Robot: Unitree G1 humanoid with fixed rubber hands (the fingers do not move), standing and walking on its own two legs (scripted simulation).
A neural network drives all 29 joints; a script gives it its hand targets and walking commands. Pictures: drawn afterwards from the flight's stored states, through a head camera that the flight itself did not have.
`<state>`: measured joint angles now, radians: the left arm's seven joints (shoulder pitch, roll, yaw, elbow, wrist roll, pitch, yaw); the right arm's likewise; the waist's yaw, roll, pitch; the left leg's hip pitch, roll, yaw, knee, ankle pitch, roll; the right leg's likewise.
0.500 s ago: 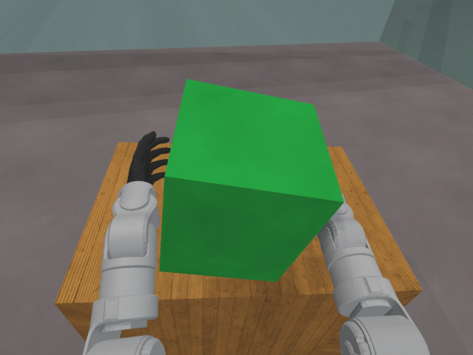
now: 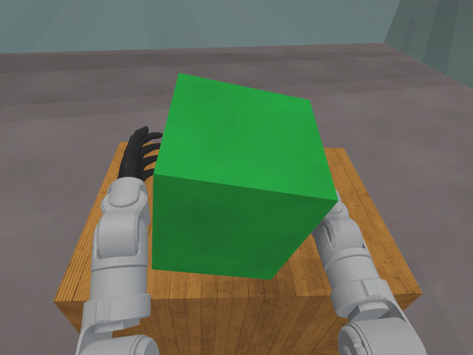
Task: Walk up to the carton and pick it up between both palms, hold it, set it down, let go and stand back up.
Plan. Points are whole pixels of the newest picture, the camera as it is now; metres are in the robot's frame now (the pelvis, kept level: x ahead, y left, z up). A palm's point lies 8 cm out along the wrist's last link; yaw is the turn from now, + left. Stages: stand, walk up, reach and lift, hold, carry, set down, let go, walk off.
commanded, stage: reach and lift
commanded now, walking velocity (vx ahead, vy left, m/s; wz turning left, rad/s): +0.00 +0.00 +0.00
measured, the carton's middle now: (229, 186) +0.36 +0.00 +0.14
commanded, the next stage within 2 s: hold in 0.20 s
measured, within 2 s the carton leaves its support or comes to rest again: neither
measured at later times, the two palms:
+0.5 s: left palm (125, 178) +0.34 +0.15 +0.18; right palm (318, 185) +0.34 -0.15 +0.16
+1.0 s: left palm (129, 176) +0.34 +0.15 +0.18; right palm (320, 181) +0.35 -0.16 +0.16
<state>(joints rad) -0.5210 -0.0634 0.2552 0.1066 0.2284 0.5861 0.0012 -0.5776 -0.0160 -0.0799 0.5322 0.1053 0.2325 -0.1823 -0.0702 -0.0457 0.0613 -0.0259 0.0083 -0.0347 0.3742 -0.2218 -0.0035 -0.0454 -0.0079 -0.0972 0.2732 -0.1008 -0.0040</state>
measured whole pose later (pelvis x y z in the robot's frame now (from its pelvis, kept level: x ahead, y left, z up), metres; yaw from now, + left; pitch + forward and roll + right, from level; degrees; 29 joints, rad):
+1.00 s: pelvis -0.01 -0.01 +0.00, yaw +1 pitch -9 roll -1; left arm -0.58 -0.06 0.29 0.10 0.28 0.69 -0.04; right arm -0.63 -0.01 -0.09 0.53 0.10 0.33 -0.18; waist -0.07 -0.05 0.06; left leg -0.01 0.01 -0.05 0.39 -0.21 -0.01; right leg -0.03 0.00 -0.11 0.30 -0.11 -0.02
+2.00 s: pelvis -0.01 +0.00 +0.00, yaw +0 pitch -10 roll -1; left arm -0.54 -0.07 0.28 0.03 0.28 0.71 -0.04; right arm -0.58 -0.01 -0.07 0.45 0.12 0.34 -0.19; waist -0.06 -0.04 0.07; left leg 0.00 0.01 -0.04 0.40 -0.23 0.00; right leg -0.02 -0.01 -0.10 0.30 -0.11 -0.01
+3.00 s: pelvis +0.00 -0.01 +0.00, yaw +1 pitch -10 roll -1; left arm -0.50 -0.06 0.27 0.02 0.28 0.71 -0.05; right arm -0.55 -0.01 -0.04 0.43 0.13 0.35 -0.20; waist -0.07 -0.05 0.08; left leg 0.03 0.01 -0.05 0.38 -0.22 -0.01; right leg 0.01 -0.01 -0.11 0.29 -0.12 -0.01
